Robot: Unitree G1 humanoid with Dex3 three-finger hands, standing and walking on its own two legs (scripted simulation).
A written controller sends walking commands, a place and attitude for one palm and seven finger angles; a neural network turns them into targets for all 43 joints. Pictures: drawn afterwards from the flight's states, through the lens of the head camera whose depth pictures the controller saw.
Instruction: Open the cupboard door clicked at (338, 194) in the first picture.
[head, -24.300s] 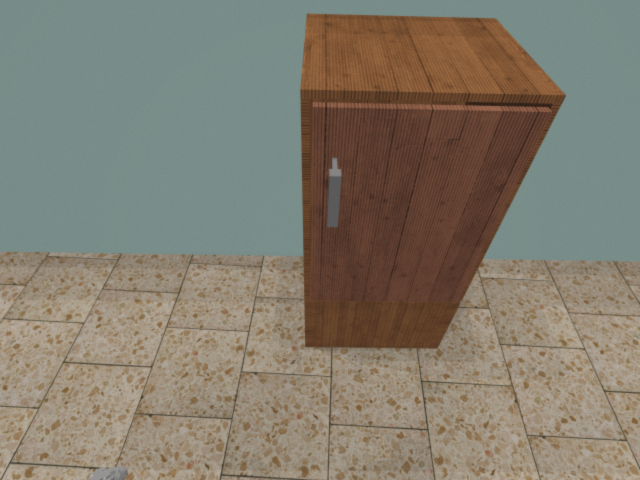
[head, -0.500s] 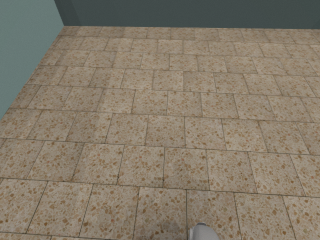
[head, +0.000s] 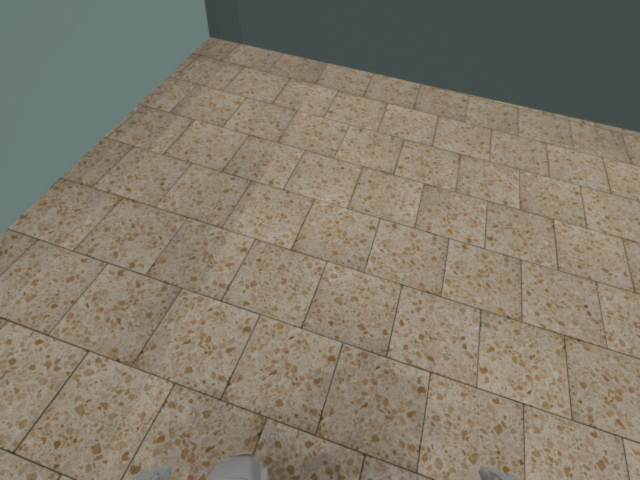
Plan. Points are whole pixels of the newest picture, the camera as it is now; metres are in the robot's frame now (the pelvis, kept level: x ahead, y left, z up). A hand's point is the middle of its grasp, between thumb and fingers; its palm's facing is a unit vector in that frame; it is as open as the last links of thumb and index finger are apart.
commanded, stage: turn to face it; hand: left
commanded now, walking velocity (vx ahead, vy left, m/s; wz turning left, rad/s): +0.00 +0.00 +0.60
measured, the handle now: out of the picture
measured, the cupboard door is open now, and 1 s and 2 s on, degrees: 37 37 37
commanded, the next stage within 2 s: none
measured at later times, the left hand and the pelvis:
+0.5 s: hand out of the picture +0.07 +0.18 -0.14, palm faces +0.27 -0.91 -0.31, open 7.3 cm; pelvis +0.04 -0.06 +0.00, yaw +16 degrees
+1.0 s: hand out of the picture -0.03 +0.17 -0.16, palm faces +0.59 -0.76 -0.26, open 7.3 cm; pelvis +0.04 -0.05 +0.01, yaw +35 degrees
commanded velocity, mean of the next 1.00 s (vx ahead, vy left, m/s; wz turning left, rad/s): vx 0.00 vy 0.00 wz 0.60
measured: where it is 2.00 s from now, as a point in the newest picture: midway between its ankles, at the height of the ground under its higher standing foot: outside the picture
